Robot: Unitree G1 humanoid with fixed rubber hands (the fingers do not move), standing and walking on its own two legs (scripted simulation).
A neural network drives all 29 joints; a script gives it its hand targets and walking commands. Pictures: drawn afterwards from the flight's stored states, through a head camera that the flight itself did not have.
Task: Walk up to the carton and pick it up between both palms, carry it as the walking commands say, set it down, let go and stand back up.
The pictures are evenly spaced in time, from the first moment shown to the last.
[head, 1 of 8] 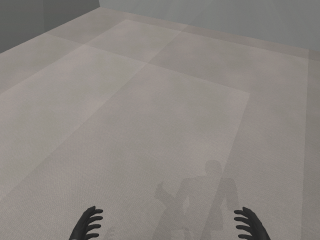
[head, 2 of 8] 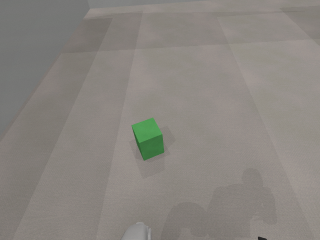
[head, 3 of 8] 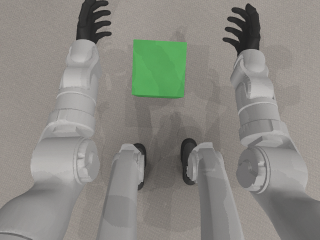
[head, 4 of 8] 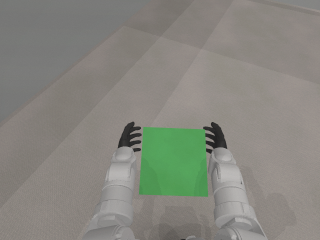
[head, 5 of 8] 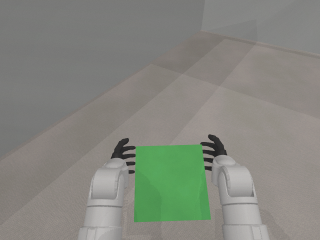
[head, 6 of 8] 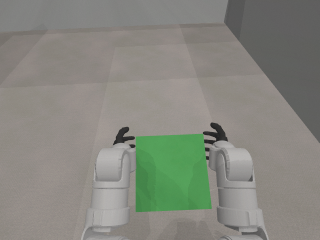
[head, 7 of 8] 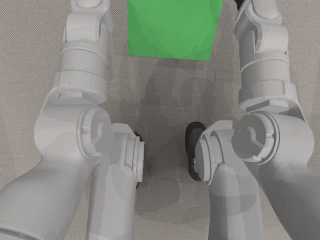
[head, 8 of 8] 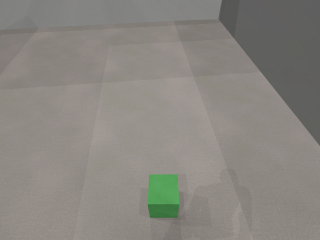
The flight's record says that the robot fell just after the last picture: no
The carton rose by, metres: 0.65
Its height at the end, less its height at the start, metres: +0.00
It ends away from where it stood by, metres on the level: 1.46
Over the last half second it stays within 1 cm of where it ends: yes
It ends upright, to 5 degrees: yes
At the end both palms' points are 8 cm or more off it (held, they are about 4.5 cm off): yes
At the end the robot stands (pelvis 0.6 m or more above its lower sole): yes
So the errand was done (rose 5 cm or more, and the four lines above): yes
